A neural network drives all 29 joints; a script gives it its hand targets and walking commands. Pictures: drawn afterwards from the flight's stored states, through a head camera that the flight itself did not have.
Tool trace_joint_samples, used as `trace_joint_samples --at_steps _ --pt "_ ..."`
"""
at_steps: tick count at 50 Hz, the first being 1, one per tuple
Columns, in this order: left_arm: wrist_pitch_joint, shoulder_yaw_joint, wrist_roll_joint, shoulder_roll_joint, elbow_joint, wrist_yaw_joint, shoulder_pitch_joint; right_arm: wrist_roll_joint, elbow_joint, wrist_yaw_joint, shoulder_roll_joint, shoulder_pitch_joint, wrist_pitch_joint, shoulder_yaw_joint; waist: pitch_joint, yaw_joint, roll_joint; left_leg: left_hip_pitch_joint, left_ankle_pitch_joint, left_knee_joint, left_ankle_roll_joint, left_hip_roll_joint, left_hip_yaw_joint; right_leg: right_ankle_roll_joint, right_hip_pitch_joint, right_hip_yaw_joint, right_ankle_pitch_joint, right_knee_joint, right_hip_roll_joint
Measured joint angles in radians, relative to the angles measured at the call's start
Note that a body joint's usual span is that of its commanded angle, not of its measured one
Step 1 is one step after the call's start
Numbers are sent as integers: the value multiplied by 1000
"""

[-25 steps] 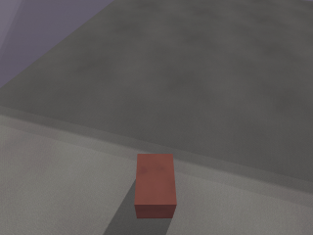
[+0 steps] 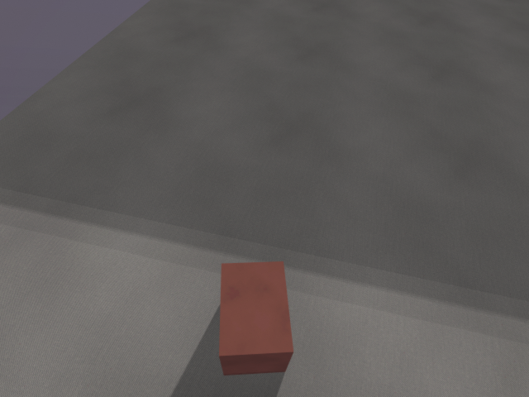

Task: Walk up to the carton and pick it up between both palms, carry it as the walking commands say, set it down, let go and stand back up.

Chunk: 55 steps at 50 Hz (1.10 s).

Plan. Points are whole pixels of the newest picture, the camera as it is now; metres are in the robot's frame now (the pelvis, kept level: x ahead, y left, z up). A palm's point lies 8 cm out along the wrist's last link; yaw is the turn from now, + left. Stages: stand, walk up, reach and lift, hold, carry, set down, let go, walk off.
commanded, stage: stand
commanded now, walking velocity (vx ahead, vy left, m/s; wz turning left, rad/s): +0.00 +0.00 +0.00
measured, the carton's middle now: (253, 318) +0.45 +0.00 -0.64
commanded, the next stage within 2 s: reach and lift in 0.54 s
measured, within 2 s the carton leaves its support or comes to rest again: neither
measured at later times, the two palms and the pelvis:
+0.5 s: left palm out of the picture -0.02 +0.19 -0.14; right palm out of the picture +0.00 -0.23 -0.14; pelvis +0.02 -0.02 +0.01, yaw +1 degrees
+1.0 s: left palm out of the picture +0.14 +0.21 -0.15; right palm (382, 396) +0.15 -0.21 -0.15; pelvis -0.01 +0.00 -0.03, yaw +2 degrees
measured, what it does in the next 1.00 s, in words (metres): stands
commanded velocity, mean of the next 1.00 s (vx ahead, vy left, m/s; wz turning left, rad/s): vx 0.00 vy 0.00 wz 0.00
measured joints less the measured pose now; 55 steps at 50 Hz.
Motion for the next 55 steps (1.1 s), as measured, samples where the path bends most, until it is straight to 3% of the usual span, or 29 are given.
trace_joint_samples --at_steps 7,18,27,29,33,37,40,43,47,55 --pt "-12 0 -7 -23 33 -1 24 1 14 2 -11 -4 11 4 -31 7 52 61 30 -87 -27 27 -23 -23 68 -29 -1 -83 34" --pt "-22 3 -12 -38 68 -1 101 7 35 -1 -34 -37 13 -1 -32 36 46 82 40 -125 -42 45 -27 -36 96 -36 13 -134 56" --pt "-22 2 -12 -43 73 0 118 9 48 -2 -22 -30 14 3 -29 37 36 89 39 -134 -39 41 -20 -32 98 -30 11 -136 52" --pt "24 -17 -45 -31 -45 1 126 42 -65 3 -34 -12 53 49 -103 54 26 -41 1 -45 -10 23 -34 -33 -44 -10 -25 -35 44" --pt "237 -39 -101 49 -255 17 -79 72 -293 -5 -94 -199 273 43 -133 57 22 -245 -66 149 -17 19 -48 -26 -250 5 -83 152 35" --pt "499 -31 -122 92 -353 -4 -267 90 -391 18 -145 -380 535 50 -149 55 25 -332 -73 191 -4 10 -45 -17 -336 11 -85 191 24" --pt "610 -34 -110 72 -442 -16 -254 71 -450 39 -126 -384 638 37 -171 47 32 -348 -51 153 7 2 -46 -16 -347 12 -60 147 21" --pt "624 -27 -83 26 -495 -30 -195 22 -499 63 -75 -331 639 -5 -175 35 29 -355 -29 121 12 -10 -56 -14 -357 35 -42 124 21" --pt "570 -4 -36 -29 -550 -38 -156 -29 -553 87 -31 -276 572 -55 -160 28 22 -440 -38 180 11 -26 -79 0 -431 48 -61 183 12" --pt "498 17 -7 -60 -665 -31 -177 -24 -647 107 -43 -322 490 -100 -135 25 25 -659 -84 394 10 -27 -95 3 -637 42 -104 378 6"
